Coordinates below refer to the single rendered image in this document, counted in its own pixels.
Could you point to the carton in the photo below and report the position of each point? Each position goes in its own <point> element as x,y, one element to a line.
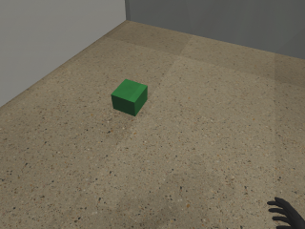
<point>129,97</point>

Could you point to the robot right hand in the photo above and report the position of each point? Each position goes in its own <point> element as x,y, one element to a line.
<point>293,218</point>

